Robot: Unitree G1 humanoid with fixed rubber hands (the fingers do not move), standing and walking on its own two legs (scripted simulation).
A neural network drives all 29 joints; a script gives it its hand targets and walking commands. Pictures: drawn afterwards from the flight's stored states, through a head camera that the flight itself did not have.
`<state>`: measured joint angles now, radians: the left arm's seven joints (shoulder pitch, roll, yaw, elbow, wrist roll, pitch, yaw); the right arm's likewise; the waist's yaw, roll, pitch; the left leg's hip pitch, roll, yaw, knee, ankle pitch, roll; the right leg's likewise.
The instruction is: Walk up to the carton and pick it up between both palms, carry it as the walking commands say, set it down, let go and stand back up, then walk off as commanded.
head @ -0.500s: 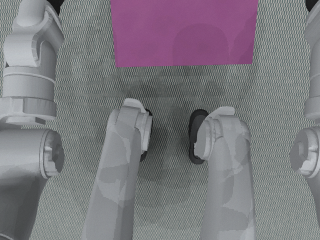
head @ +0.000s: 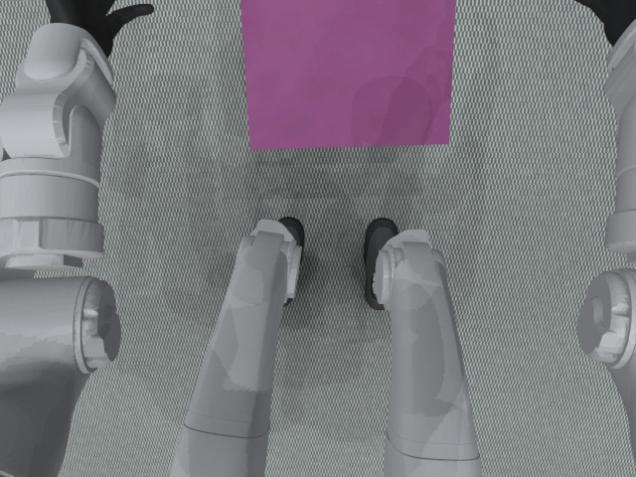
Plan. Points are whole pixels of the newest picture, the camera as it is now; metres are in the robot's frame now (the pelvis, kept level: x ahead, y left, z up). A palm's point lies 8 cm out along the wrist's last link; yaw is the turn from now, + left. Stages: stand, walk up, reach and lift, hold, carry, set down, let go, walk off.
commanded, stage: set down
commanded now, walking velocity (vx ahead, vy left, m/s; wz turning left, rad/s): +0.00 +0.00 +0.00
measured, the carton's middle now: (344, 59) +0.55 +0.02 -0.47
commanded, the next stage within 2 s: let go in 0.26 s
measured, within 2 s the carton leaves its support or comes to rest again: neither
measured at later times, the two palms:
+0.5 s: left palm (7, 17) +0.47 +0.25 -0.05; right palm out of the picture +0.51 -0.22 -0.04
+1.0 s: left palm out of the picture +0.36 +0.25 +0.08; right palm out of the picture +0.38 -0.21 +0.07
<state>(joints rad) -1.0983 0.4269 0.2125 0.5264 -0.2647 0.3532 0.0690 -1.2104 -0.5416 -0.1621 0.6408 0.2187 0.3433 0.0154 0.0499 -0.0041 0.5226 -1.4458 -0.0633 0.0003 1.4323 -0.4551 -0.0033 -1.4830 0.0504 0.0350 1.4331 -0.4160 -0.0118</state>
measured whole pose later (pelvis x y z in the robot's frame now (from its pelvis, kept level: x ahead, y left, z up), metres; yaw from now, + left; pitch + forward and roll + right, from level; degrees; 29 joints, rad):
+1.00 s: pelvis +0.13 +0.02 +0.16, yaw +0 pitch +15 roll -1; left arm -0.02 0.20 0.08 0.50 -0.02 0.03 -0.04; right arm -0.09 -0.19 -0.13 0.55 -0.02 0.03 0.04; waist 0.02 0.04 0.03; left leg -0.55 -0.06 -0.06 0.63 -0.33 0.03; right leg -0.56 0.03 0.03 0.60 -0.30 0.00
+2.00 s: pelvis +0.12 +0.00 +0.18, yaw +0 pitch -2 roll +0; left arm 0.26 0.34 0.06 0.87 0.04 -0.01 0.00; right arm 0.30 -0.31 -0.06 0.86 -0.04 -0.01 -0.01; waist 0.01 -0.01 -0.12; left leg -0.14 -0.03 -0.07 0.47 -0.29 0.01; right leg -0.16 0.05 0.02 0.45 -0.25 -0.03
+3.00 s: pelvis +0.08 +0.01 +0.18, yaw +0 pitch -3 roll +0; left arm 0.23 0.34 -0.01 1.07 0.02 -0.03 0.00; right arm 0.22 -0.32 -0.02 1.09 -0.01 -0.03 0.01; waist 0.01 0.00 -0.02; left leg -0.14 -0.05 -0.05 0.37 -0.17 0.03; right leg -0.17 0.02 0.05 0.38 -0.15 -0.01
